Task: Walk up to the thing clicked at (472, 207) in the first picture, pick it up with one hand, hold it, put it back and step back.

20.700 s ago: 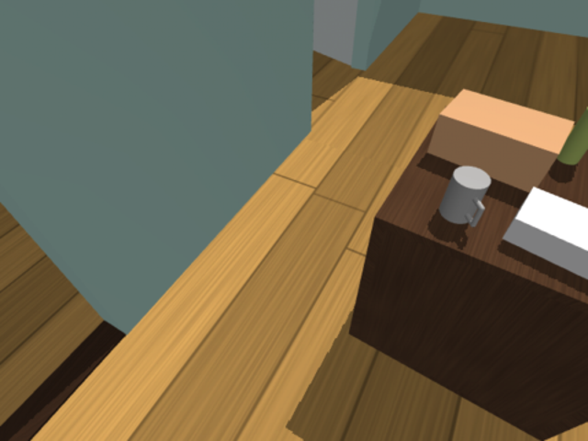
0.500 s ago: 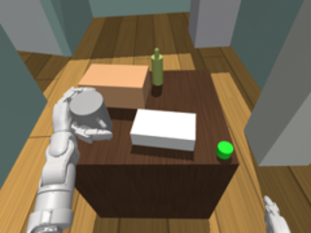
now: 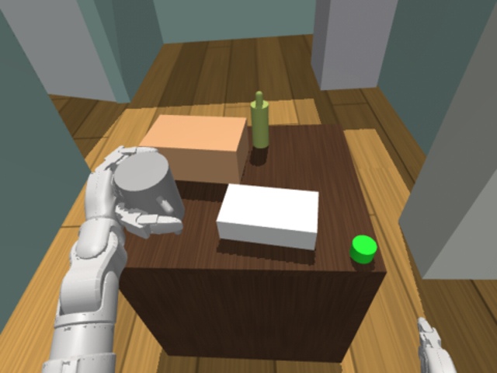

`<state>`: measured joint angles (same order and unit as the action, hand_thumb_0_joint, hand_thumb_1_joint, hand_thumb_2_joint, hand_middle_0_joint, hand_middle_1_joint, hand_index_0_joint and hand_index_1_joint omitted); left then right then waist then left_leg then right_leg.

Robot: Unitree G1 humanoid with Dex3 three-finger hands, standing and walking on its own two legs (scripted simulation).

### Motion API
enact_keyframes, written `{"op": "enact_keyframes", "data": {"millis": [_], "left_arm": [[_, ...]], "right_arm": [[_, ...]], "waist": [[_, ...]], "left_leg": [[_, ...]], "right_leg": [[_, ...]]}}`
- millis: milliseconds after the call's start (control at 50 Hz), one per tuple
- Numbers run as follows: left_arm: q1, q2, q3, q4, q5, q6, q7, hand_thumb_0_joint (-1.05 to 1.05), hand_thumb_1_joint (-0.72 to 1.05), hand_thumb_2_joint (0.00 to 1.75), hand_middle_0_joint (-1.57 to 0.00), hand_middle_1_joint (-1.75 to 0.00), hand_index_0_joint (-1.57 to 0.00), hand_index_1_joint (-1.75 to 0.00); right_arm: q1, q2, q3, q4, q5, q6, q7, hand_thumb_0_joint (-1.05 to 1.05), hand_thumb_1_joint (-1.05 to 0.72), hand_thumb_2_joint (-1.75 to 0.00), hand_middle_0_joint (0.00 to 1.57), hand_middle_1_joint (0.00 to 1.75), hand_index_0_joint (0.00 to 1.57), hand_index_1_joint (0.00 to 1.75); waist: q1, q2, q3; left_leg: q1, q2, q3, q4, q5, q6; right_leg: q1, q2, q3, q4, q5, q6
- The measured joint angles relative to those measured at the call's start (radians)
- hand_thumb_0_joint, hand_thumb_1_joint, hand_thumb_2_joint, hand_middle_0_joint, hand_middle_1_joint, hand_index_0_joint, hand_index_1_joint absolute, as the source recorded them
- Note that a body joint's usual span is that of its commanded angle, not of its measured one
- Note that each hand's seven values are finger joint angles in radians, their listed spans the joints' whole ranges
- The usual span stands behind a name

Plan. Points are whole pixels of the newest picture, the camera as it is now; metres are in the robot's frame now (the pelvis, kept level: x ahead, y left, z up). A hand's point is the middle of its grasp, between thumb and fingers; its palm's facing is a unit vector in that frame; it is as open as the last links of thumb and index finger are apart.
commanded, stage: hold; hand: left
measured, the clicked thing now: (157, 200) +0.35 +0.16 +0.15
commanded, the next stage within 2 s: none
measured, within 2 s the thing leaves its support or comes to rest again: neither
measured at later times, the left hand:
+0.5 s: hand (145, 183) +0.35 +0.16 +0.19, palm faces +0.14 -0.99 +0.00, open 12.8 cm
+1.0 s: hand (143, 183) +0.34 +0.17 +0.19, palm faces +0.16 -0.99 -0.01, open 12.8 cm
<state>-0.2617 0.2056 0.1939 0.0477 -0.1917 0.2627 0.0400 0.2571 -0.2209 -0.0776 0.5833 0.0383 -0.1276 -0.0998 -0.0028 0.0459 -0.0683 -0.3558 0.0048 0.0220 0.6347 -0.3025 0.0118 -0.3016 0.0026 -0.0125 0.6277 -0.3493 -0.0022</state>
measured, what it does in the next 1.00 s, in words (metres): stands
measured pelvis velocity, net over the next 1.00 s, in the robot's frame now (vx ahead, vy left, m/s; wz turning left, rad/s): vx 0.01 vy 0.00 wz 0.01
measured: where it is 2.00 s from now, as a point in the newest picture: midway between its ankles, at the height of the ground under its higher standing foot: outside the picture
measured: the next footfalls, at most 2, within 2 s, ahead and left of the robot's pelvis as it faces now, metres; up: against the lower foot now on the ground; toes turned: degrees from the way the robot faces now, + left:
none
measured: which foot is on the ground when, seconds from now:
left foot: down 0.00-1.00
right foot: down 0.00-1.00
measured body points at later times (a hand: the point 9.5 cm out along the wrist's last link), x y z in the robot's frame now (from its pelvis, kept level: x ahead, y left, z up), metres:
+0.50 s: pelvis +0.01 +0.00 +0.01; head -0.01 -0.02 +0.46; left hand +0.33 +0.22 +0.19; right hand +0.17 -0.25 -0.07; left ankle +0.02 +0.11 -0.73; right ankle -0.01 -0.12 -0.73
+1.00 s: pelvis +0.01 +0.00 +0.01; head -0.01 -0.03 +0.46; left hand +0.33 +0.22 +0.20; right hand +0.18 -0.26 -0.07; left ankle +0.02 +0.11 -0.73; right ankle -0.01 -0.12 -0.73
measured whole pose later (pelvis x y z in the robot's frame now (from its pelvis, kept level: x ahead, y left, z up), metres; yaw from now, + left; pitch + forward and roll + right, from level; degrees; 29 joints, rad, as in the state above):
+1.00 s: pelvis +0.01 +0.00 +0.01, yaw +1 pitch -1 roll +0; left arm -0.23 0.20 0.21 -0.12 -0.21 0.47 0.04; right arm 0.24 -0.23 -0.10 0.64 0.04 -0.19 -0.08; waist 0.00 0.06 -0.05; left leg -0.25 0.00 0.01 0.53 -0.27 0.01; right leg -0.19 0.00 -0.02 0.53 -0.32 -0.01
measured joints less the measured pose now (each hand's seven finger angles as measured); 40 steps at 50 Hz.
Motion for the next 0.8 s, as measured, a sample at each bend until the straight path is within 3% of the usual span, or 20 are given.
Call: {"op": "enact_keyframes", "data": {"millis": [800], "left_arm": [[0.042,-0.023,0.002,-0.208,-0.023,0.185,-0.003,-0.02,-0.61,0.48,-0.58,-1.01,-0.64,-1.02]], "right_arm": [[-0.010,-0.003,-0.014,0.051,-0.003,-0.056,0.020,-0.01,0.50,-0.06,0.06,0.05,0.05,0.05]], "waist": [[0.013,0.016,0.014]], "left_leg": [[0.100,-0.006,-0.007,-0.088,0.023,-0.001]], "right_leg": [[0.106,-0.004,-0.007,-0.095,0.024,0.000]]}}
